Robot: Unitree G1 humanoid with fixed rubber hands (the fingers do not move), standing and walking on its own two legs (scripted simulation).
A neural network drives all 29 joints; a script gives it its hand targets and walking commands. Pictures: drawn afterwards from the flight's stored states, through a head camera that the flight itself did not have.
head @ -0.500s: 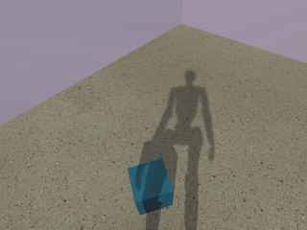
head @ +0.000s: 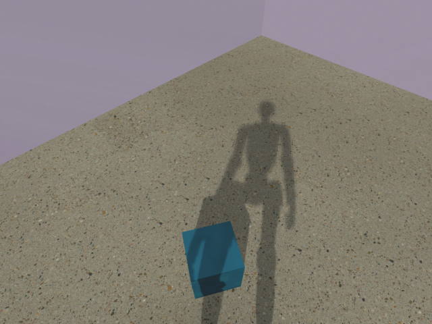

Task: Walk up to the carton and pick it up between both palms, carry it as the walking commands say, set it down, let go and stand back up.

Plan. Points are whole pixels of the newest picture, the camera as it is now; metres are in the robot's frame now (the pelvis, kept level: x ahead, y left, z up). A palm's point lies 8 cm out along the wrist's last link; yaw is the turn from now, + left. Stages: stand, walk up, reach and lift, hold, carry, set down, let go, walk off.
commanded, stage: walk up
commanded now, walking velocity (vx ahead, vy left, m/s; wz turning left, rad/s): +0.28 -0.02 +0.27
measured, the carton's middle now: (212, 260) +0.47 +0.04 -0.66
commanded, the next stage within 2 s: none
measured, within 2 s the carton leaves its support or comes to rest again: neither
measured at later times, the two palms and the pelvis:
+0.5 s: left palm out of the picture +0.01 +0.18 -0.13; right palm (344, 317) +0.16 -0.25 -0.15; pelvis +0.09 -0.02 +0.00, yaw +7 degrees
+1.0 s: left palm out of the picture +0.13 +0.25 -0.15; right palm (351, 314) +0.17 -0.25 -0.13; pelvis +0.08 +0.00 -0.01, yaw +6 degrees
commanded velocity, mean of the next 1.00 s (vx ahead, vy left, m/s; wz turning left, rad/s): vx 0.01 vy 0.00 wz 0.12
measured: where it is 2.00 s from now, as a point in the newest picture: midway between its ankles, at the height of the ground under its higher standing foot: outside the picture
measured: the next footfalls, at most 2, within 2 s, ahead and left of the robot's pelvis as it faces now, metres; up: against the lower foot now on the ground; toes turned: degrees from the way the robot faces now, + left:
left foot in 0.64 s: +0.21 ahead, +0.10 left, +0.00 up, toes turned +14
right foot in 1.14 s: +0.04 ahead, -0.13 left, +0.00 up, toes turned +2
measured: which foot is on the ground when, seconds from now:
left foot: down 0.00-0.28, up 0.30-0.62, down 0.64-1.00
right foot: down 0.00-0.66, up 0.68-1.00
